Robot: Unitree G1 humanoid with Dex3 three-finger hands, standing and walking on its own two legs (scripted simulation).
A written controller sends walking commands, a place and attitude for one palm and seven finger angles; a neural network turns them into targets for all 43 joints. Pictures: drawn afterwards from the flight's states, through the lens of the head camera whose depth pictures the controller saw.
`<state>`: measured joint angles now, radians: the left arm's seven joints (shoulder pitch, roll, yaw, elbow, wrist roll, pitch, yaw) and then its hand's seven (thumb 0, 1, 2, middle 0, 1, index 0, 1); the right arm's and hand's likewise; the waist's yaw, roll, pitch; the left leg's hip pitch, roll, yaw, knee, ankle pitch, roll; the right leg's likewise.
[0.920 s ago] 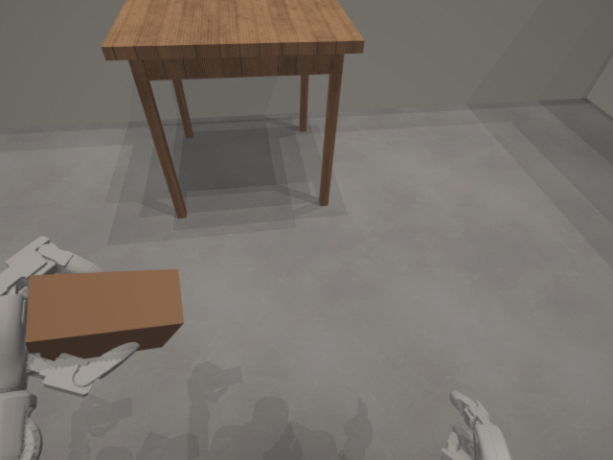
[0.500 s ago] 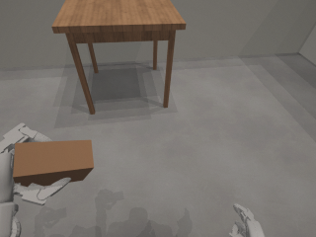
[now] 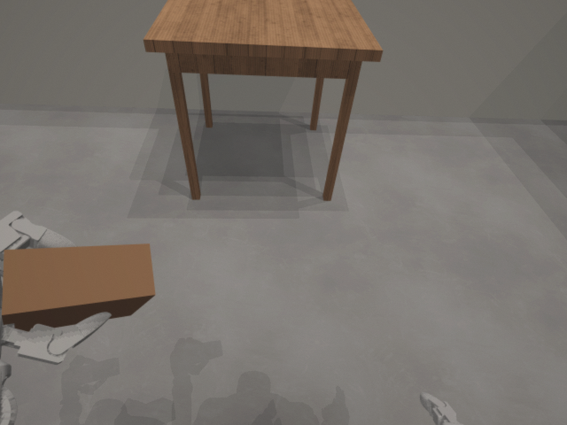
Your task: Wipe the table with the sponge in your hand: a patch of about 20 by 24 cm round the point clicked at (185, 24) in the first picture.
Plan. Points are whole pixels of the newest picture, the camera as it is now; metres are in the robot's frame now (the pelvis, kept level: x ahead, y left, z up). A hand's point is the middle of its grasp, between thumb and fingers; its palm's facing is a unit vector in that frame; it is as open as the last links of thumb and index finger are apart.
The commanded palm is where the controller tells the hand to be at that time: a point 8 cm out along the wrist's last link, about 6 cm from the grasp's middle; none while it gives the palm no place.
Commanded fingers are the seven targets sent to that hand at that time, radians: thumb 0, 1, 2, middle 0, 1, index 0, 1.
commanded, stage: walk to a spot facing it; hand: left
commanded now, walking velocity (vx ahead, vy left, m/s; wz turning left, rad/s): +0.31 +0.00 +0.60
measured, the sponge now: (100, 286) +0.23 +0.21 +0.15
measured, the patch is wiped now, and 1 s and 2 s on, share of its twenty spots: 0.00 0.00 0.00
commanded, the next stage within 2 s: none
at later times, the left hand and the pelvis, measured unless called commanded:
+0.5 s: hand (49, 277) +0.23 +0.25 +0.17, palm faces +0.62 -0.63 -0.46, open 9.9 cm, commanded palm +0.16 +0.28 +0.19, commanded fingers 0.00 0.10 1.30 -1.20 -1.60 -1.20 -1.60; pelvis +0.09 -0.04 +0.01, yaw +18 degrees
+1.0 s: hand (78, 209) +0.32 +0.26 +0.17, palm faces +0.78 -0.48 -0.40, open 9.9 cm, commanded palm +0.25 +0.28 +0.19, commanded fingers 0.00 0.10 1.30 -1.20 -1.60 -1.20 -1.60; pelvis +0.25 -0.05 +0.00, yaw +29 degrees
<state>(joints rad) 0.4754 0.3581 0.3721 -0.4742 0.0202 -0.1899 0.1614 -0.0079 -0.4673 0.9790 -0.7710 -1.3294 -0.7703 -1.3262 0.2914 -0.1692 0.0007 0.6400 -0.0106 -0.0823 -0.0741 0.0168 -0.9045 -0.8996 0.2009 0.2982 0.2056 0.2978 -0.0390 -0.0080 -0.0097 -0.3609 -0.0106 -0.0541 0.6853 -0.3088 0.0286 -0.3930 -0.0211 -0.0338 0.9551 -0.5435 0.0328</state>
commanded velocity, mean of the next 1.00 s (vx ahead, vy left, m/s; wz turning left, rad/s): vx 0.35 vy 0.00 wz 0.39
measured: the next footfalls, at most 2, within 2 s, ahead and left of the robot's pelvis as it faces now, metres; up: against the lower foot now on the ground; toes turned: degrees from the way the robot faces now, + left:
right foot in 0.20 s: +0.06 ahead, -0.15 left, +0.00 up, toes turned +1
left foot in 0.56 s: +0.18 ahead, +0.13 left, +0.00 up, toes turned +30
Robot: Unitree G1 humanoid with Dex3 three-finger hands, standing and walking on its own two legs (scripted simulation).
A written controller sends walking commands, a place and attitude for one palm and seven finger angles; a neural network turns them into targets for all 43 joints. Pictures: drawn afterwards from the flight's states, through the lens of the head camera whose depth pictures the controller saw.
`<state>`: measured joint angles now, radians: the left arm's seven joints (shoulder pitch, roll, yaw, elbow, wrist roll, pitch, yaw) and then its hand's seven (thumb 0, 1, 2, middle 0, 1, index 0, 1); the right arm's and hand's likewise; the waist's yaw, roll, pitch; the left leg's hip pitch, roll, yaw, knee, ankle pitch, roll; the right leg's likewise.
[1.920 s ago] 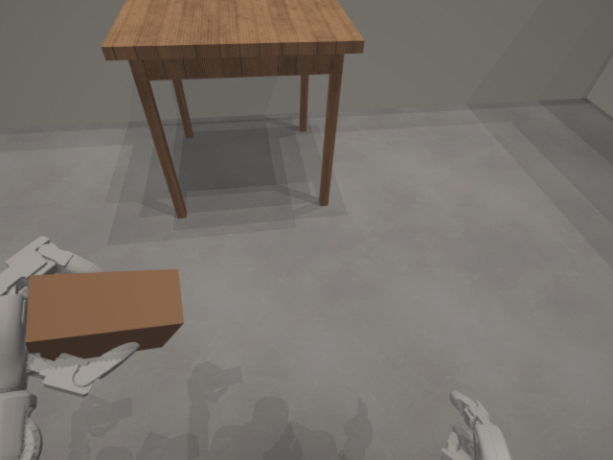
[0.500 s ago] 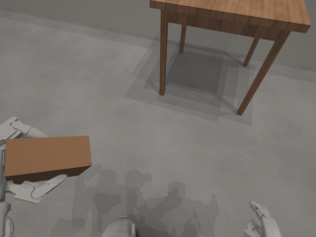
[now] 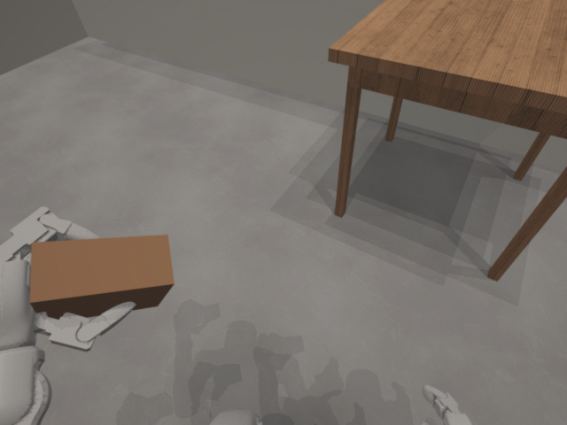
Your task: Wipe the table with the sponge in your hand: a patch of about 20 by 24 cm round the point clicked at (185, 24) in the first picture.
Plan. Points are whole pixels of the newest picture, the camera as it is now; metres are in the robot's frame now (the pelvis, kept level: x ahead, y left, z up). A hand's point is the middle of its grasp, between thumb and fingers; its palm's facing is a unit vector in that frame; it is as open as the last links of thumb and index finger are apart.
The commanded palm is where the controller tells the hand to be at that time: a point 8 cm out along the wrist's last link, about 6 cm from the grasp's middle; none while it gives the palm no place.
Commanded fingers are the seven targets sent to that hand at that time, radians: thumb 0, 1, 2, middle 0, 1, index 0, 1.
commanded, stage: walk to a spot facing it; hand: left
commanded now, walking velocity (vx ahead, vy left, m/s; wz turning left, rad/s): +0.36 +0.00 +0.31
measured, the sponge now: (125, 277) +0.23 +0.20 +0.15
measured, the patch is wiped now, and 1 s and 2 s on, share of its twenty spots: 0.00 0.00 0.00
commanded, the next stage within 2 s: none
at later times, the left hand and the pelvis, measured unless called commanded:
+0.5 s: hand (96, 181) +0.34 +0.27 +0.20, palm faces +0.48 -0.78 -0.40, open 9.9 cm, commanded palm +0.27 +0.30 +0.19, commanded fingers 0.00 0.10 1.30 -1.20 -1.60 -1.20 -1.60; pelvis +0.14 +0.01 +0.01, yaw +5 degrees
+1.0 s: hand (155, 136) +0.43 +0.23 +0.20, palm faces +0.52 -0.69 -0.50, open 9.9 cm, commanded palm +0.36 +0.27 +0.19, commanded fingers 0.00 0.10 1.30 -1.20 -1.60 -1.20 -1.60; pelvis +0.28 -0.04 +0.02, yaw +15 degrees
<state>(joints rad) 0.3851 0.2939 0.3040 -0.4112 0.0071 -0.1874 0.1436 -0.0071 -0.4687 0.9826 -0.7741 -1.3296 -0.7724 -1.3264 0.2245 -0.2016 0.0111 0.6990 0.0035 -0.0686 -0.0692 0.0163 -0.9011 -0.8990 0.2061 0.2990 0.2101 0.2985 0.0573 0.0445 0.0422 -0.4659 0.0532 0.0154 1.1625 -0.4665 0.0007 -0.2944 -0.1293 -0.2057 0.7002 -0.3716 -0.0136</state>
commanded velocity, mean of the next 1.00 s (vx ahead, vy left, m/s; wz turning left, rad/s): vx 0.35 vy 0.00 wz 0.37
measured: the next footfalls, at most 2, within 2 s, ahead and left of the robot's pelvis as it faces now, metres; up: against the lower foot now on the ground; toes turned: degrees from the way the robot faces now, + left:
left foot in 0.30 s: +0.21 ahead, +0.12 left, +0.00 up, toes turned +13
right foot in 0.74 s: +0.29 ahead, -0.13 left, +0.00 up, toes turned -2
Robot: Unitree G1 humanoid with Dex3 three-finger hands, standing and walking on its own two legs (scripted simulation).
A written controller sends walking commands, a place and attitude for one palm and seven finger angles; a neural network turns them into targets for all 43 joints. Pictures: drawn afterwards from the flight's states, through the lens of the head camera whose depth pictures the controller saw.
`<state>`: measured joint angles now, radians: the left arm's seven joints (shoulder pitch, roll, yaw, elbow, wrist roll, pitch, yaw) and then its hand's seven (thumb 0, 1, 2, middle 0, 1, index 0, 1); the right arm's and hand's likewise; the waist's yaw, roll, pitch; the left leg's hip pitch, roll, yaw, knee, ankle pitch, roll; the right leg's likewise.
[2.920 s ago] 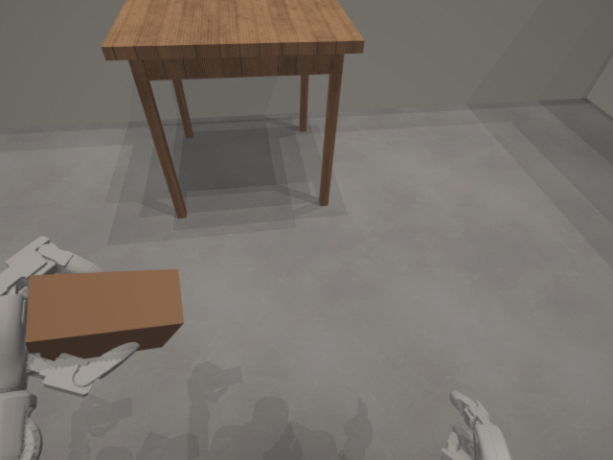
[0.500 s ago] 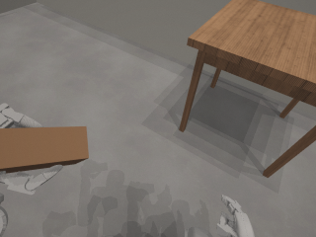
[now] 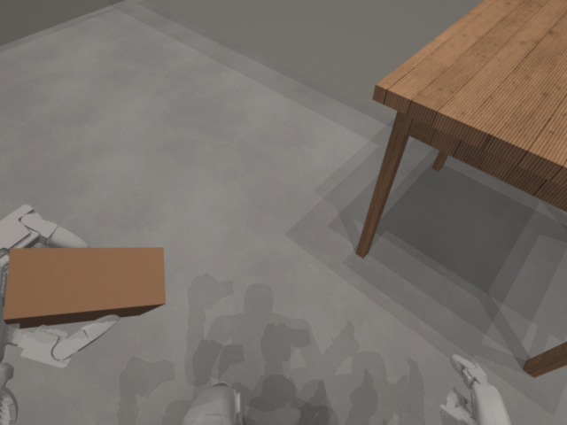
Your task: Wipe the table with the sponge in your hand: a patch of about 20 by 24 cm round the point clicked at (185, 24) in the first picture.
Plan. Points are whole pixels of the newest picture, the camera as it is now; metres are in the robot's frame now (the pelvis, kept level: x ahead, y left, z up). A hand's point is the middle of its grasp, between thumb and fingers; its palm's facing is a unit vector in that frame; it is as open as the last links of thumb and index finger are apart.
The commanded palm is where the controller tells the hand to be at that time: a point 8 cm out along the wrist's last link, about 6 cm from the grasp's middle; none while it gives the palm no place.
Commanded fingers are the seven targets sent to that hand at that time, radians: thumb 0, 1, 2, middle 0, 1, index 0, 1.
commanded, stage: walk to a spot facing it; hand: left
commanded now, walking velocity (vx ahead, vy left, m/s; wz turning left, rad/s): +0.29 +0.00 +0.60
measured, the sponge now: (109, 286) +0.23 +0.18 +0.15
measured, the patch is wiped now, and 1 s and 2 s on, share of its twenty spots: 0.00 0.00 0.00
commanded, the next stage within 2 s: none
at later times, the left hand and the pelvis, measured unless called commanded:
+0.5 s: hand (6, 238) +0.26 +0.27 +0.20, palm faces +0.59 -0.64 -0.50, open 9.9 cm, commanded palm +0.21 +0.30 +0.17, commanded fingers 0.00 0.10 1.30 -1.20 -1.60 -1.20 -1.60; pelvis +0.13 -0.01 +0.00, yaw +14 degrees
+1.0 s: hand out of the picture +0.24 +0.29 +0.18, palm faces +0.72 -0.50 -0.48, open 10.0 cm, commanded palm +0.15 +0.30 +0.17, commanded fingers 0.00 0.10 1.30 -1.20 -1.60 -1.20 -1.60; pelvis +0.16 -0.03 -0.02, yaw +31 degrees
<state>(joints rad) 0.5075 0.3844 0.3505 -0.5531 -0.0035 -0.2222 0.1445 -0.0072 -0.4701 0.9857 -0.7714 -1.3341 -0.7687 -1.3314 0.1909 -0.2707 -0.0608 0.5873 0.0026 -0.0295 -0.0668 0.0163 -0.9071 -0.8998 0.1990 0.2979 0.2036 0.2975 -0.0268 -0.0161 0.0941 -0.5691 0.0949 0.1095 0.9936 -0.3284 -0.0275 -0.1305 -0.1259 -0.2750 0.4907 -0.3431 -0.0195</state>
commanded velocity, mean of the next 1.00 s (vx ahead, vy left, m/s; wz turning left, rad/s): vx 0.10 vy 0.00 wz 0.59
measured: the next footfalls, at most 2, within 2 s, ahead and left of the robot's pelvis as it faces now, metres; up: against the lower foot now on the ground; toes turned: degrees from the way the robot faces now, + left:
left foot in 0.18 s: +0.19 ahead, +0.14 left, +0.00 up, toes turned +14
right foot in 0.56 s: +0.24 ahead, -0.14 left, +0.00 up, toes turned +9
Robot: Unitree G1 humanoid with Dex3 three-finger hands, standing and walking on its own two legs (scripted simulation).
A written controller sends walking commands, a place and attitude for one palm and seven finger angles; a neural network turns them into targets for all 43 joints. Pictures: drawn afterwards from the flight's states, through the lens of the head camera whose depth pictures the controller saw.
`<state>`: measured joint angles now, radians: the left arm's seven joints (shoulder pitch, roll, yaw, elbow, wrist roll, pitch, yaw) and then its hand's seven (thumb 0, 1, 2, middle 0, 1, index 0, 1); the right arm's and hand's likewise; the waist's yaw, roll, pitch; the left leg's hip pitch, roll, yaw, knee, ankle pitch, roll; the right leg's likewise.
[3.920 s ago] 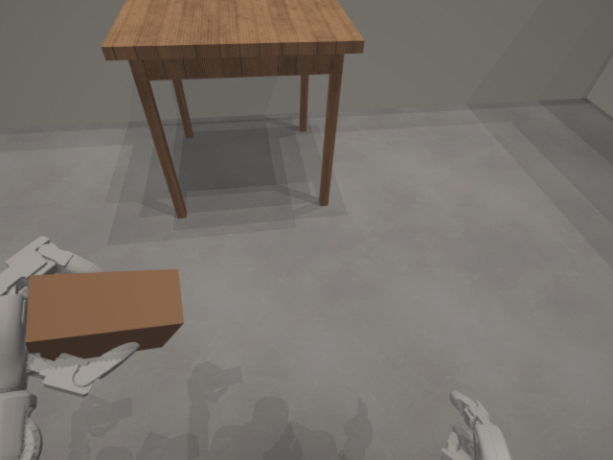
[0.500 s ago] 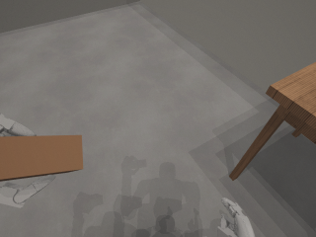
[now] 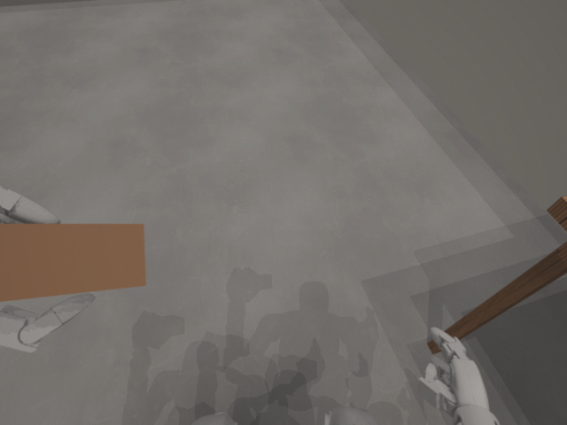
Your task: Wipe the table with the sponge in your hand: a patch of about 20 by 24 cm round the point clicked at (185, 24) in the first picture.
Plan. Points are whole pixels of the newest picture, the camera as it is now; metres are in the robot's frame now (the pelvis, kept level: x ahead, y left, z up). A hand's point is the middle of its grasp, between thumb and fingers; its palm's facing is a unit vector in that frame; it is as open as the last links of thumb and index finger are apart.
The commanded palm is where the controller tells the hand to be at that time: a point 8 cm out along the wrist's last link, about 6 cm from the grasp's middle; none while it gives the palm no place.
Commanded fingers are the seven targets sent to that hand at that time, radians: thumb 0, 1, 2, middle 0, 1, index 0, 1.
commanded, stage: walk to a spot facing it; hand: left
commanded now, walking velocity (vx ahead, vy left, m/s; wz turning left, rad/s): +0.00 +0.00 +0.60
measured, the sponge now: (82, 262) +0.24 +0.20 +0.18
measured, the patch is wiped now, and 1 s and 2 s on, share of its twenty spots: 0.00 0.00 0.00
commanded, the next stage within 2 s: turn to face it in 1.88 s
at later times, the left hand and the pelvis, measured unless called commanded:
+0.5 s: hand out of the picture +0.07 +0.21 +0.18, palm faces +0.64 -0.65 -0.41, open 10.0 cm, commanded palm +0.00 +0.24 +0.19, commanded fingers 0.00 0.10 1.30 -1.20 -1.60 -1.20 -1.60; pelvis -0.06 -0.08 +0.02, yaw +20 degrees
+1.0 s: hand out of the picture -0.10 +0.23 +0.20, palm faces +0.85 -0.41 -0.34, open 10.0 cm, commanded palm -0.16 +0.24 +0.19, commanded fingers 0.00 0.10 1.30 -1.20 -1.60 -1.20 -1.60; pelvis -0.12 -0.08 +0.02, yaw +36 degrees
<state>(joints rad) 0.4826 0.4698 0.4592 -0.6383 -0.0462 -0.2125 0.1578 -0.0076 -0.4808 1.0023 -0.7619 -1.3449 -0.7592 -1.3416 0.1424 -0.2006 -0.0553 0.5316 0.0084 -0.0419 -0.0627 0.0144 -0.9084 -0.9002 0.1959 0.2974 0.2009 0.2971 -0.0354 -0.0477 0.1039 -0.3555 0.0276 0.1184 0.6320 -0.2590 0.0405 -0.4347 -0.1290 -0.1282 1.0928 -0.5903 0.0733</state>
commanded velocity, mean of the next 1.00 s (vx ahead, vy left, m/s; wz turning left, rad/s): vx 0.16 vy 0.00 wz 0.51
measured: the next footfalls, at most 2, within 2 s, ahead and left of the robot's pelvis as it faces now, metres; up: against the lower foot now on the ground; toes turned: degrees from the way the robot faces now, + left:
right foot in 0.32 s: +0.02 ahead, -0.15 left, +0.00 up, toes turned +7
left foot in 0.76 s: -0.16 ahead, +0.05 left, +0.00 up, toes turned +36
